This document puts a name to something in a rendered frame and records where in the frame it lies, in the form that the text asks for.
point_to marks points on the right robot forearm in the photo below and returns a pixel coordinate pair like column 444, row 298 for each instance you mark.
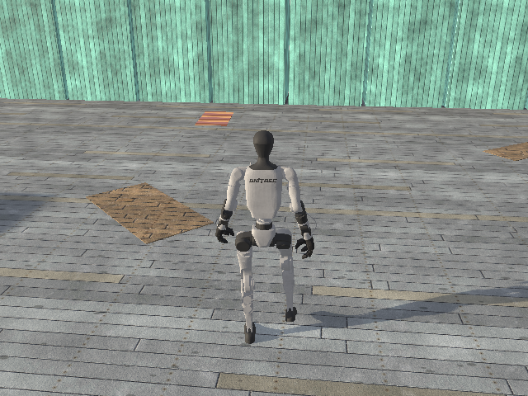
column 303, row 223

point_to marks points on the right robot foot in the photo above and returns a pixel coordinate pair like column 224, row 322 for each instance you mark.
column 290, row 315

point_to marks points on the humanoid robot torso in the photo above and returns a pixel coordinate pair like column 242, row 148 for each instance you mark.
column 263, row 195

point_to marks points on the robot left hand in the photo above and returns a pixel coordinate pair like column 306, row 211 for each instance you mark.
column 219, row 233

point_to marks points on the robot right upper arm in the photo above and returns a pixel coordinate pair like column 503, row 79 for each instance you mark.
column 290, row 175

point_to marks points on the robot left upper arm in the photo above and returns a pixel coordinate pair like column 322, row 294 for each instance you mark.
column 233, row 188

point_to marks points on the robot right hand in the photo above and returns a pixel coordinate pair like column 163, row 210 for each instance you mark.
column 309, row 246

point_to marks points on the left robot forearm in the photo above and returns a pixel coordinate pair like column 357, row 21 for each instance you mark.
column 224, row 217

